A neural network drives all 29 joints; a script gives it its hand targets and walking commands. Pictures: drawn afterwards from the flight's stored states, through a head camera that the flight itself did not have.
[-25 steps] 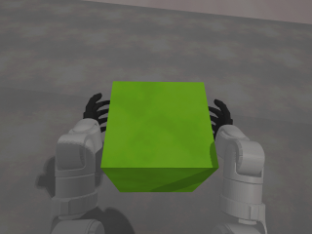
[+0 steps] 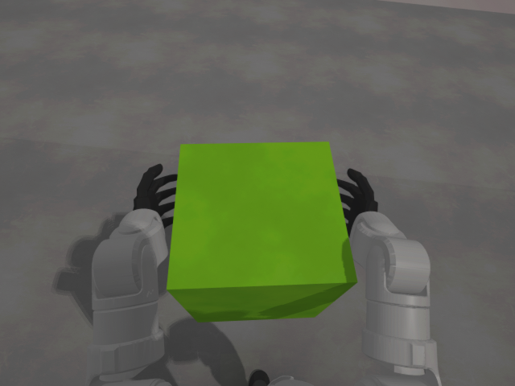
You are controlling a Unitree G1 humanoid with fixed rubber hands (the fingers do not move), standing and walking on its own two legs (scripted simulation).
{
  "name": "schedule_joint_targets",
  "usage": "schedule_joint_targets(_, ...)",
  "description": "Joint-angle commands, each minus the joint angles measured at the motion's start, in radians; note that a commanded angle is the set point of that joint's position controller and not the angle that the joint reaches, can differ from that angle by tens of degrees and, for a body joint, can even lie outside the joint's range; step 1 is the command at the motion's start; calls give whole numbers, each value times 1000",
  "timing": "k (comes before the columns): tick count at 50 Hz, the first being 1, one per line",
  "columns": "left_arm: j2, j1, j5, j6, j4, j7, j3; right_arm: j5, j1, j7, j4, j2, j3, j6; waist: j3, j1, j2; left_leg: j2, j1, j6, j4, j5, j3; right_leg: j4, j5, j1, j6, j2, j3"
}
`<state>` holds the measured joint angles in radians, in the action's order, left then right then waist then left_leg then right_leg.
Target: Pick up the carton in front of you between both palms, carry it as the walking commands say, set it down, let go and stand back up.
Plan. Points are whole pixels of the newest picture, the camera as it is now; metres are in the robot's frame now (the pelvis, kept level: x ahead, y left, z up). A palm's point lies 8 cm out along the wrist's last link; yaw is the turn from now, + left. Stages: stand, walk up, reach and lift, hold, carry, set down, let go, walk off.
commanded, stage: carry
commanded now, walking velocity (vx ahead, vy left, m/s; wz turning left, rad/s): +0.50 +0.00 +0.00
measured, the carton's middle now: (256, 241) +0.34 -0.01 +0.03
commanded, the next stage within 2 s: none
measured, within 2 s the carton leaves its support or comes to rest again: neither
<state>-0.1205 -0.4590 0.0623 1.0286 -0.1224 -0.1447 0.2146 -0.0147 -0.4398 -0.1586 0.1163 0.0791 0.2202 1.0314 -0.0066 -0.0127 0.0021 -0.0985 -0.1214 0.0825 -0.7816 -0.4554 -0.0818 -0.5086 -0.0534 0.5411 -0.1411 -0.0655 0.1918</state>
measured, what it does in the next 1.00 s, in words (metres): walks ahead: left foot, then right foot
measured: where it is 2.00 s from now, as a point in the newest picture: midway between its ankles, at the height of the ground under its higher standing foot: (232, 152)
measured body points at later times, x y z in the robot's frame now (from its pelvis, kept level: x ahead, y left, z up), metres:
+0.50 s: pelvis +0.35 +0.06 +0.03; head +0.35 +0.07 +0.48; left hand +0.65 +0.20 +0.11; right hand +0.63 -0.10 +0.11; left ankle +0.38 +0.15 -0.71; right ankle +0.21 -0.04 -0.62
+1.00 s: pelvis +0.67 +0.02 +0.03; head +0.67 +0.01 +0.48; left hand +0.93 +0.18 +0.12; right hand +0.94 -0.12 +0.11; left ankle +0.63 +0.14 -0.64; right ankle +0.68 -0.06 -0.71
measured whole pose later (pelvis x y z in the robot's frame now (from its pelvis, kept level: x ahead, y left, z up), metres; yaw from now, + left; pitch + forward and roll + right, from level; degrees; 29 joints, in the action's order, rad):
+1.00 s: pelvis +0.67 +0.02 +0.03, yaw +1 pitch +4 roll +0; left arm -0.13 -0.07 0.06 1.22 -0.44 -0.12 0.08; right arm 0.06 -0.06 -0.14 0.46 0.13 0.06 1.24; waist 0.11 0.03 0.01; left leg 0.09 -0.50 0.00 -1.02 -0.32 -0.09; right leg -0.38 -0.19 0.26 -0.06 0.04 0.25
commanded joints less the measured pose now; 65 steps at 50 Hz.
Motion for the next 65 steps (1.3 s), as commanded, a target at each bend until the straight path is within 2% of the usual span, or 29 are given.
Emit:
schedule_joint_targets(1, -711, -492, -240, 23, -5, 76, -670, -221, -561, 119, 59, 791, -683, 18, 733, 126, -247, -29, -549, -107, -789, -125, 120, -20, 362, -1065, -292, 475, -742)
schedule_joint_targets(2, -752, -449, -264, 31, 1, 81, -690, -202, -528, 109, 67, 761, -656, 25, 717, 133, -153, 33, -660, -72, -850, -81, 168, 51, 76, -1007, -294, 448, -784)
schedule_joint_targets(4, -827, -578, -339, 37, -27, 102, -734, -156, -572, 95, 72, 756, -609, 31, 514, 119, 7, 96, -723, -37, -701, -15, 143, 101, 60, -787, -191, 385, -637)
schedule_joint_targets(6, -889, -708, -410, 30, -59, 123, -784, -115, -576, 89, 49, 756, -567, 29, 455, 65, 60, 140, -607, -44, -518, 42, 122, 153, -7, -582, -123, 358, -539)
schedule_joint_targets(10, -897, -689, -434, 34, -43, 135, -768, -111, -558, 87, 43, 787, -595, 28, 402, 51, -65, 156, -464, -84, -91, 120, 38, 226, 144, -470, -87, 313, -341)
schedule_joint_targets(14, -867, -480, -363, 68, -22, 139, -718, -143, -468, 102, 80, 833, -662, 61, 372, 60, -145, 104, -378, -96, 220, 360, -69, 204, 316, -550, 2, 254, -182)
schedule_joint_targets(18, -853, -286, -285, 112, -59, 152, -701, -190, -366, 135, 134, 880, -729, 99, 404, 29, -135, 73, -102, -82, 424, 454, -161, 1, 490, -567, 77, 220, -51)
schedule_joint_targets(19, -842, -261, -274, 121, -81, 158, -705, -196, -330, 145, 146, 891, -744, 107, 444, 13, -139, 122, 89, -61, 399, 418, -121, -103, 391, -448, 112, 210, -21)
schedule_joint_targets(20, -830, -250, -269, 131, -111, 163, -710, -196, -296, 153, 165, 888, -750, 114, 496, -10, -17, 302, 278, -5, 399, 399, 135, -335, 99, -261, 144, 177, -22)
schedule_joint_targets(21, -852, -231, -275, 144, -142, 171, -728, -196, -304, 156, 191, 877, -760, 115, 546, -12, 246, 523, 489, 153, 446, 386, 534, -582, -245, 61, 167, 68, -65)
schedule_joint_targets(22, -862, -250, -282, 145, -180, 180, -742, -214, -287, 166, 205, 923, -779, 119, 483, -15, 242, 541, 462, 193, 486, 451, 591, -718, -451, 215, 147, 62, -138)
schedule_joint_targets(24, -913, -229, -299, 141, -242, 190, -775, -260, -276, 190, 276, 1000, -822, 122, 429, -11, 48, 499, 365, 143, 476, 585, 415, -705, -393, 227, 129, 144, -189)
schedule_joint_targets(25, -926, -210, -299, 135, -274, 192, -791, -275, -275, 199, 309, 1021, -836, 117, 403, -5, 24, 474, 300, 103, 505, 560, 338, -629, -338, 196, 129, 170, -190)
schedule_joint_targets(29, -963, -89, -303, 123, -350, 188, -822, -299, -180, 213, 404, 1003, -849, 119, 373, -3, 141, 399, 214, 54, 581, 505, 128, -346, -247, 85, 155, 150, -107)
schedule_joint_targets(36, -839, 19, -303, 177, -432, 183, -833, -255, -8, 217, 446, 863, -821, 171, 232, -11, 178, 334, 198, 2, 548, 650, -43, -2, -7, -24, 140, 105, 23)
schedule_joint_targets(39, -785, 29, -313, 202, -426, 185, -813, -244, -20, 207, 460, 809, -810, 197, 247, 12, 144, 296, 91, -42, 334, 720, -140, 55, -57, -298, 122, 46, 106)
schedule_joint_targets(40, -772, 24, -314, 210, -422, 185, -799, -244, -19, 202, 458, 789, -807, 206, 290, 22, 110, 271, -29, -66, 187, 675, -155, 38, -122, -484, 116, 73, 67)
schedule_joint_targets(41, -752, 24, -310, 218, -410, 184, -787, -247, -41, 200, 466, 773, -809, 217, 338, 40, -68, 208, -221, -104, -80, 473, -151, 146, -296, -629, 48, 290, -288)
schedule_joint_targets(42, -757, 16, -311, 221, -385, 185, -784, -254, -68, 199, 481, 781, -813, 226, 389, 45, -320, 92, -495, -132, -352, 47, -85, 275, -303, -808, -86, 492, -686)
schedule_joint_targets(43, -788, 20, -323, 220, -391, 191, -788, -259, -83, 202, 478, 794, -827, 227, 367, 40, -283, 124, -579, -100, -501, -42, 33, 296, -146, -777, -111, 512, -690)
schedule_joint_targets(44, -828, 12, -328, 216, -397, 197, -793, -267, -90, 208, 473, 832, -834, 223, 366, 41, -206, 169, -590, -74, -542, -11, 66, 261, 5, -727, -101, 486, -580)
schedule_joint_targets(46, -895, -21, -336, 202, -412, 208, -820, -269, -80, 217, 449, 915, -844, 205, 357, 30, -32, 243, -542, -65, -414, 104, 91, 273, 38, -615, -36, 442, -414)
schedule_joint_targets(48, -910, -43, -347, 187, -414, 215, -834, -256, -73, 218, 428, 945, -848, 185, 353, 29, -74, 233, -467, -74, -256, 145, 50, 310, -48, -539, 12, 399, -286)
schedule_joint_targets(51, -883, -35, -356, 177, -404, 223, -843, -232, -55, 207, 410, 936, -843, 165, 303, 28, -115, 221, -460, -95, -33, 209, -1, 369, -154, -507, 2, 367, -195)
schedule_joint_targets(59, -798, 30, -319, 201, -388, 209, -806, -224, -18, 193, 411, 856, -817, 191, 178, 35, -151, 177, -373, -89, 283, 396, -124, 317, 6, -539, 51, 325, -62)
schedule_joint_targets(62, -783, 17, -312, 211, -381, 203, -808, -226, -5, 197, 388, 835, -796, 198, 227, 6, -96, 111, -57, -70, 334, 304, -208, 28, 159, -442, 102, 258, 45)
schedule_joint_targets(63, -769, 9, -311, 215, -383, 201, -804, -224, 5, 198, 376, 832, -787, 199, 285, -16, 8, 211, 128, -45, 386, 197, -49, -190, 94, -296, 143, 211, 70)
schedule_joint_targets(64, -774, -14, -315, 220, -404, 201, -814, -222, 1, 201, 366, 831, -787, 193, 389, -24, 267, 468, 347, 94, 493, 78, 416, -525, -129, -30, 190, 114, 33)
schedule_joint_targets(65, -795, -27, -325, 217, -410, 205, -831, -233, 7, 205, 363, 864, -791, 188, 374, -14, 331, 538, 384, 139, 582, 234, 582, -686, -440, 142, 180, 69, -76)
